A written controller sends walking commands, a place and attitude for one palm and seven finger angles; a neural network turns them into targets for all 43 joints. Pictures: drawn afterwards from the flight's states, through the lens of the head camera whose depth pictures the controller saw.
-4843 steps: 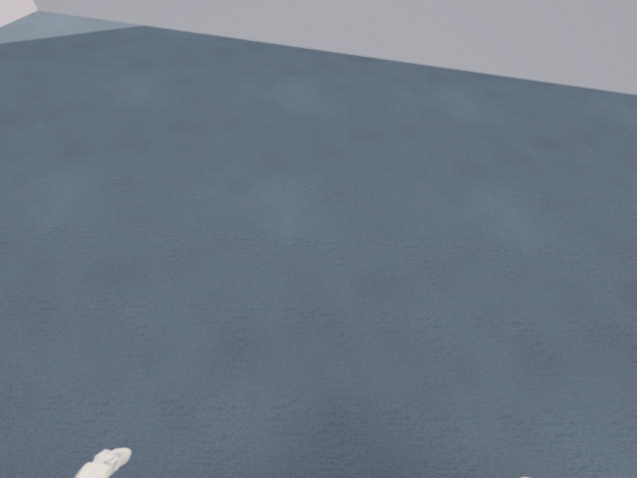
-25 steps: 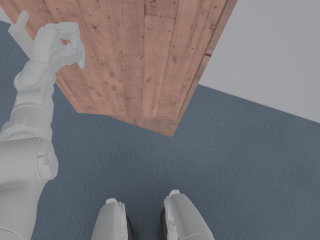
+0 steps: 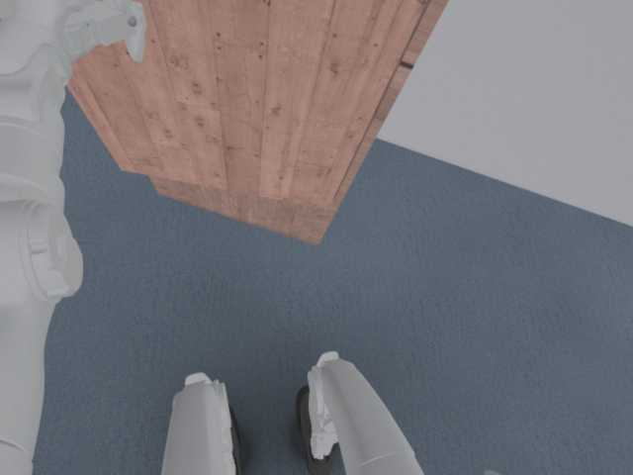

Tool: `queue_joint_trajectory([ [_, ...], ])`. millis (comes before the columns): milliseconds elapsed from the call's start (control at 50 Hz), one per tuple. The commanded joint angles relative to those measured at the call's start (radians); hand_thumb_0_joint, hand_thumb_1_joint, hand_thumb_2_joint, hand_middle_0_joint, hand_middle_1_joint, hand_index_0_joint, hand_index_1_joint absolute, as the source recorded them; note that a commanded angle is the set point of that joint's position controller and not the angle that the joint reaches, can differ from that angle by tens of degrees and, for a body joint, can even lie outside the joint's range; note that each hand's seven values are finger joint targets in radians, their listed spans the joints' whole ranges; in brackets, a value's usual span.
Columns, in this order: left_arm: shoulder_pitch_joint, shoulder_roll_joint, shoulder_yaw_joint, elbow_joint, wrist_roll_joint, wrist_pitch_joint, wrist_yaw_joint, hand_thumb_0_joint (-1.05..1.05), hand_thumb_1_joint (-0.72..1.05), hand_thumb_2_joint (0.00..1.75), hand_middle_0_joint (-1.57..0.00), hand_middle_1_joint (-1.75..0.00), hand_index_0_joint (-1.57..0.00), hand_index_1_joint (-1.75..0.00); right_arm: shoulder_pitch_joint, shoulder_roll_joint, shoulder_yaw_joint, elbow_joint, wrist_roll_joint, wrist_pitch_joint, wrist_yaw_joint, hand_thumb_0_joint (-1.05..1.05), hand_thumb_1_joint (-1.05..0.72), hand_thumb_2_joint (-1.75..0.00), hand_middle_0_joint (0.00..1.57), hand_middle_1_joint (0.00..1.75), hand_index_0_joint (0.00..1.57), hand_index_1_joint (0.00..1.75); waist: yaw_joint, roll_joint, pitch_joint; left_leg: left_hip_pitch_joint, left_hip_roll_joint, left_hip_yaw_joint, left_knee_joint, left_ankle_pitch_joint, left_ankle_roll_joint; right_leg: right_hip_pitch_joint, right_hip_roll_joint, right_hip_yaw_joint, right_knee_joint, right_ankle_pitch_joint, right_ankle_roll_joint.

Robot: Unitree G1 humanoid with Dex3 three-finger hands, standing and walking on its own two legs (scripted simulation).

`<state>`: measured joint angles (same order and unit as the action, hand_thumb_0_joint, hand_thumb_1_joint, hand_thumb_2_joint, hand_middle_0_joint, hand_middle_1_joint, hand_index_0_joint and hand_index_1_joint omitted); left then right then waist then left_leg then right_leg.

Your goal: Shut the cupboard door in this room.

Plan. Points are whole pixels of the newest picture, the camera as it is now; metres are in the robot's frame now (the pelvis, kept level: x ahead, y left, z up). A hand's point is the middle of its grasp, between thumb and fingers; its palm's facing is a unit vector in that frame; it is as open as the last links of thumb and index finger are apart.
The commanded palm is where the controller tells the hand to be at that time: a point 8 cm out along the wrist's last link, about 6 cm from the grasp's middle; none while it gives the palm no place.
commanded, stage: push the door shut along its arc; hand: left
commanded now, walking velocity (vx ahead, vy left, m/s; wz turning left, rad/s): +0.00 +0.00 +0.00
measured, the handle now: out of the picture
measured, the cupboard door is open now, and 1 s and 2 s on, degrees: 8 1 1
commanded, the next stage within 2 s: pull the fist back off the door in 0.06 s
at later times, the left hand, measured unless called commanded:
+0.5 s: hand (171, 10) +0.61 +0.08 +0.10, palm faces +0.05 -1.00 -0.04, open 3.1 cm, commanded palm +0.57 +0.12 +0.10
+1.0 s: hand (171, 79) +0.52 +0.08 +0.10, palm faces +0.05 -1.00 +0.00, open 3.1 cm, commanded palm +0.50 +0.13 +0.10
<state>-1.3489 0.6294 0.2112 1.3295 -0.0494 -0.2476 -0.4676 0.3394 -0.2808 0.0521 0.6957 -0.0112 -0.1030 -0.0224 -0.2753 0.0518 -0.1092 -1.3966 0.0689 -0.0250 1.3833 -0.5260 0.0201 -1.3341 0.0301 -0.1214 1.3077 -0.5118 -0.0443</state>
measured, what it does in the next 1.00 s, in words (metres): stands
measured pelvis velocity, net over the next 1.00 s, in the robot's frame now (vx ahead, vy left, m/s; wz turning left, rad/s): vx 0.04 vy -0.01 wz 0.04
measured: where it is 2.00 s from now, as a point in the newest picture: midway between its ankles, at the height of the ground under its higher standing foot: (273, 456)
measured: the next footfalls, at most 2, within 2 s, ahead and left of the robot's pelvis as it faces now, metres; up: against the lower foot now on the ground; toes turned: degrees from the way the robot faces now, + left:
none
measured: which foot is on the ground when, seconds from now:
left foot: down 0.00-1.00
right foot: down 0.00-1.00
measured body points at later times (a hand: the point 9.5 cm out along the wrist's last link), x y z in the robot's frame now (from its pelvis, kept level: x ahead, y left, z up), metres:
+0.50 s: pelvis +0.02 +0.01 +0.02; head +0.20 +0.02 +0.43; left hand +0.60 +0.13 +0.10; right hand -0.05 -0.21 -0.09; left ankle +0.05 +0.11 -0.59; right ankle +0.05 -0.10 -0.59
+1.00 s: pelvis +0.04 -0.01 +0.05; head +0.17 +0.00 +0.48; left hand +0.51 +0.13 +0.10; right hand +0.08 -0.28 -0.07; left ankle +0.05 +0.11 -0.59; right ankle +0.05 -0.10 -0.59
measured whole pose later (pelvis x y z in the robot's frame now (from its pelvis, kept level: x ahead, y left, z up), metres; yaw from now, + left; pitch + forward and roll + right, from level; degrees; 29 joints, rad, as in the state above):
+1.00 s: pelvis +0.04 -0.01 +0.05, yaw +2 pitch +25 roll -1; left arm -0.80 0.17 0.20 1.02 -0.02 -0.56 0.10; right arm 0.33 -0.27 -0.05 0.64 -0.06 0.02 0.08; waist -0.16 0.03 -0.15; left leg -1.09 0.04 0.01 1.17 -0.51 0.00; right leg -1.06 0.01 -0.08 1.16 -0.53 -0.05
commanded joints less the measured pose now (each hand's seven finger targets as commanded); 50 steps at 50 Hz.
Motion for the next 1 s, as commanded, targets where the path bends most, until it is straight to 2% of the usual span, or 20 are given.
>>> queue_joint_trajectory([
  [0,-0.613,0.101,0.01,-0.214,-0.005,-0.043,-0.012,0.0,0.9,0.9,-1.3,-1.5,-1.3,-1.5,0.244,-0.201,-0.063,-0.008,-0.003,-0.021,-0.016,0.0,-0.9,-0.9,0.2,0.3,0.2,0.3,-0.094,0.233,-0.624,0.579,-0.032,-0.083,-0.099,0.324,0.035,0.131,0.037,0.077,-0.188,0.197,0.003],
  [140,-0.691,0.058,-0.019,-0.225,0.012,-0.019,-0.014,0.0,0.9,0.9,-1.3,-1.5,-1.3,-1.5,0.274,-0.206,-0.069,0.013,-0.015,-0.037,-0.013,0.0,-0.9,-0.9,0.2,0.3,0.2,0.3,-0.119,0.28,-0.652,0.672,-0.025,-0.116,-0.096,0.375,0.031,0.026,0.042,0.049,-0.165,0.203,0.0],
  [160,-0.657,0.119,0.205,-0.227,-0.06,-0.001,0.189,0.0,0.9,0.9,-1.3,-1.5,-1.3,-1.5,0.343,-0.189,-0.051,-0.034,-0.036,-0.032,-0.002,0.0,-0.9,-0.9,0.2,0.3,0.2,0.3,-0.063,0.274,-0.642,0.612,-0.003,-0.133,-0.131,0.331,0.02,0.065,0.029,0.054,-0.168,0.191,0.004],
  [200,-0.554,-0.006,0.142,-0.186,-0.024,0.019,0.345,0.0,0.9,0.9,-1.3,-1.5,-1.3,-1.5,0.33,-0.173,-0.057,-0.04,-0.05,-0.022,0.036,0.0,-0.9,-0.9,0.2,0.3,0.2,0.3,-0.064,0.249,-0.61,0.594,-0.003,-0.138,-0.157,0.316,0.008,0.069,0.025,0.045,-0.166,0.181,0.013],
  [220,-0.536,-0.02,0.175,-0.203,-0.027,0.009,0.401,0.0,0.9,0.9,-1.3,-1.5,-1.3,-1.5,0.348,-0.172,-0.064,-0.042,-0.063,-0.018,0.051,0.0,-0.9,-0.9,0.2,0.3,0.2,0.3,-0.057,0.212,-0.624,0.607,-0.002,-0.148,-0.167,0.333,0.006,0.087,0.025,0.04,-0.165,0.189,0.018],
  [260,-0.515,-0.049,0.18,-0.288,0.015,-0.033,0.535,0.0,0.9,0.9,-1.3,-1.5,-1.3,-1.5,0.361,-0.168,-0.077,-0.055,-0.083,-0.004,0.079,0.0,-0.9,-0.9,0.2,0.3,0.2,0.3,-0.038,0.233,-0.674,0.648,-0.001,-0.142,-0.174,0.388,-0.004,0.108,0.02,0.042,-0.167,0.219,0.024],
  [300,-0.488,-0.053,0.157,-0.365,0.112,-0.106,0.653,0.0,0.9,0.9,-1.3,-1.5,-1.3,-1.5,0.368,-0.157,-0.087,-0.054,-0.106,0.003,0.114,0.0,-0.9,-0.9,0.2,0.3,0.2,0.3,-0.017,0.274,-0.714,0.689,-0.003,-0.13,-0.165,0.455,-0.015,0.115,0.02,0.041,-0.16,0.249,0.022],
  [320,-0.472,-0.07,0.127,-0.369,0.156,-0.137,0.676,0.0,0.9,0.9,-1.3,-1.5,-1.3,-1.5,0.372,-0.159,-0.095,-0.05,-0.112,0.011,0.129,0.0,-0.9,-0.9,0.2,0.3,0.2,0.3,-0.024,0.276,-0.722,0.716,-0.002,-0.135,-0.162,0.497,-0.019,0.104,0.021,0.041,-0.156,0.266,0.02],
  [360,-0.455,-0.079,0.093,-0.399,0.202,-0.176,0.682,0.0,0.9,0.9,-1.3,-1.5,-1.3,-1.5,0.385,-0.162,-0.11,-0.044,-0.11,0.036,0.147,0.0,-0.9,-0.9,0.2,0.3,0.2,0.3,-0.029,0.266,-0.732,0.757,0.0,-0.132,-0.175,0.534,-0.024,0.146,0.023,0.043,-0.173,0.295,0.019],
  [380,-0.44,-0.115,0.063,-0.397,0.198,-0.183,0.666,0.0,0.9,0.9,-1.3,-1.5,-1.3,-1.5,0.383,-0.161,-0.116,-0.046,-0.104,0.047,0.152,0.0,-0.9,-0.9,0.2,0.3,0.2,0.3,-0.035,0.259,-0.732,0.765,-0.006,-0.12,-0.187,0.526,-0.022,0.181,0.027,0.047,-0.194,0.311,0.019],
  [420,-0.402,-0.06,0.119,-0.374,0.164,-0.177,0.63,0.0,0.9,0.9,-1.3,-1.5,-1.3,-1.5,0.384,-0.17,-0.118,-0.051,-0.091,0.066,0.145,0.0,-0.9,-0.9,0.2,0.3,0.2,0.3,-0.024,0.198,-0.736,0.727,-0.02,-0.101,-0.209,0.5,-0.012,0.283,0.03,0.058,-0.218,0.349,0.019],
  [460,-0.37,-0.023,0.165,-0.298,0.128,-0.158,0.602,0.0,0.9,0.9,-1.3,-1.5,-1.3,-1.5,0.372,-0.165,-0.108,-0.054,-0.077,0.084,0.133,0.0,-0.9,-0.9,0.2,0.3,0.2,0.3,-0.019,0.131,-0.668,0.623,-0.032,-0.074,-0.232,0.411,-0.001,0.363,0.03,0.068,-0.244,0.339,0.027],
  [520,-0.299,-0.015,0.211,-0.319,0.09,-0.183,0.598,0.0,0.9,0.9,-1.3,-1.5,-1.3,-1.5,0.352,-0.153,-0.103,-0.078,-0.072,0.088,0.123,0.0,-0.9,-0.9,0.2,0.3,0.2,0.3,0.017,0.096,-0.633,0.583,-0.044,-0.047,-0.256,0.379,0.007,0.435,0.028,0.086,-0.267,0.355,0.029],
  [600,-0.128,-0.078,0.179,-0.319,0.092,-0.266,0.595,0.0,0.9,0.9,-1.3,-1.5,-1.3,-1.5,0.328,-0.133,-0.106,-0.09,-0.074,0.092,0.127,0.0,-0.9,-0.9,0.2,0.3,0.2,0.3,0.042,0.043,-0.561,0.542,-0.05,-0.017,-0.265,0.409,0.01,0.497,0.023,0.097,-0.27,0.432,0.03],
  [620,-0.094,-0.126,0.143,-0.32,0.094,-0.283,0.588,0.0,0.9,0.9,-1.3,-1.5,-1.3,-1.5,0.322,-0.131,-0.11,-0.091,-0.073,0.093,0.129,0.0,-0.9,-0.9,0.2,0.3,0.2,0.3,0.046,0.062,-0.562,0.568,-0.052,-0.012,-0.265,0.431,0.008,0.487,0.022,0.1,-0.269,0.453,0.027],
  [700,0.029,-0.245,0.048,-0.285,0.081,-0.275,0.545,0.0,0.9,0.9,-1.3,-1.5,-1.3,-1.5,0.304,-0.134,-0.126,-0.092,-0.058,0.117,0.133,0.0,-0.9,-0.9,0.2,0.3,0.2,0.3,0.039,0.009,-0.498,0.567,-0.057,0.004,-0.279,0.408,0.008,0.494,0.018,0.101,-0.293,0.463,0.03],
  [740,0.029,-0.311,0.01,-0.331,0.044,-0.272,0.527,0.0,0.9,0.9,-1.3,-1.5,-1.3,-1.5,0.288,-0.132,-0.135,-0.098,-0.049,0.125,0.128,0.0,-0.9,-0.9,0.2,0.3,0.2,0.3,0.041,0.02,-0.507,0.614,-0.061,0.006,-0.287,0.414,0.006,0.492,0.015,0.098,-0.307,0.464,0.031],
  [820,-0.023,-0.297,0.023,-0.524,-0.012,-0.325,0.533,0.0,0.9,0.9,-1.3,-1.5,-1.3,-1.5,0.245,-0.125,-0.14,-0.107,-0.041,0.126,0.108,0.0,-0.9,-0.9,0.2,0.3,0.2,0.3,0.067,0.052,-0.59,0.668,-0.07,0.008,-0.288,0.432,0.007,0.551,0.007,0.111,-0.302,0.509,0.031],
  [920,-0.015,-0.294,-0.008,-0.616,0.037,-0.416,0.579,0.0,0.9,0.9,-1.3,-1.5,-1.3,-1.5,0.202,-0.114,-0.144,-0.085,-0.048,0.115,0.098,0.0,-0.9,-0.9,0.2,0.3,0.2,0.3,0.079,0.088,-0.619,0.721,-0.07,0.004,-0.27,0.468,0.006,0.531,0.0,0.116,-0.274,0.531,0.032],
  [980,0.03,-0.295,-0.014,-0.497,0.068,-0.399,0.597,0.0,0.9,0.9,-1.3,-1.5,-1.3,-1.5,0.174,-0.111,-0.14,-0.075,-0.046,0.123,0.095,0.0,-0.9,-0.9,0.2,0.3,0.2,0.3,0.066,0.022,-0.537,0.636,-0.073,0.013,-0.274,0.382,0.007,0.533,-0.006,0.125,-0.289,0.485,0.042],
])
